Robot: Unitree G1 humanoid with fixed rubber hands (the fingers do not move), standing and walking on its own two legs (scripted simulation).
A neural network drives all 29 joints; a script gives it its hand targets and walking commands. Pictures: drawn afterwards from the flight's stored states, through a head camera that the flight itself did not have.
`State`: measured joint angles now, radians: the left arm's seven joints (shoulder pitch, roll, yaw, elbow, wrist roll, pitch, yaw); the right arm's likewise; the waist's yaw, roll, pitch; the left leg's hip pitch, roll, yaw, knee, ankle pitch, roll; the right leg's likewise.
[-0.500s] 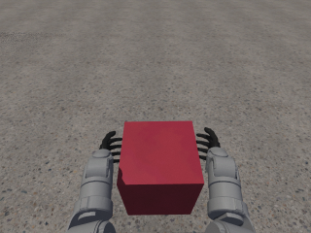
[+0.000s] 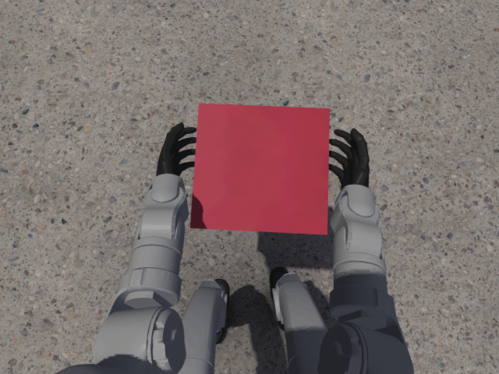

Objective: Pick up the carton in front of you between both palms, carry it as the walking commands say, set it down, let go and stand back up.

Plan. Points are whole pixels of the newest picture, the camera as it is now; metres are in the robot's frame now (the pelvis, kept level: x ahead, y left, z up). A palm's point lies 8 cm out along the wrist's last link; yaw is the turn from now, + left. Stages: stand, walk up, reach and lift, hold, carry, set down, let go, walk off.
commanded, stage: set down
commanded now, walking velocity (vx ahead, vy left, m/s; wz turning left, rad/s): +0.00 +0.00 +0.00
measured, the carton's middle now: (259, 178) +0.41 -0.03 -0.19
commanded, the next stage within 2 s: none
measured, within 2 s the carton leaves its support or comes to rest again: rests again in 1.34 s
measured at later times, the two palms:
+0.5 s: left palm (189, 155) +0.47 +0.11 -0.22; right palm (329, 176) +0.42 -0.18 -0.21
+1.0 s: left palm (201, 152) +0.53 +0.11 -0.37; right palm (311, 181) +0.44 -0.18 -0.36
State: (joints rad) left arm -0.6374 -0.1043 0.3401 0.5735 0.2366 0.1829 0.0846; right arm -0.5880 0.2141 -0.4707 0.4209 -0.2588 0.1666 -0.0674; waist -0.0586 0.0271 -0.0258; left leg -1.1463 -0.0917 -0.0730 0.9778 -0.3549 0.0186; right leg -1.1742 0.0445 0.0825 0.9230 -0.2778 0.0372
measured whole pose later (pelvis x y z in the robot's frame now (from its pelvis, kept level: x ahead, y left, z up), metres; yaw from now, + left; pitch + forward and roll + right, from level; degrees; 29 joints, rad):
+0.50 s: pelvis -0.02 +0.00 -0.12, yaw +0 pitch +46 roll -1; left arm -1.03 0.06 0.34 0.78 0.23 0.28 0.05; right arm -0.88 0.20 -0.57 0.45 -0.26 0.27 -0.11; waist -0.08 0.03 -0.15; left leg -1.78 -0.12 -0.06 1.49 -0.50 0.01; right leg -1.81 0.08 0.08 1.44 -0.42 0.06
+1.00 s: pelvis -0.05 +0.01 -0.23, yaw -2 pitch +46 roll -5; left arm -1.49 0.28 0.15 1.05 0.15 0.30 0.07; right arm -1.19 0.15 -0.66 0.53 -0.20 0.29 -0.18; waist -0.11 0.02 0.10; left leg -2.12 -0.16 -0.06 1.90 -0.58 0.01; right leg -2.13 0.10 0.05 1.80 -0.49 0.10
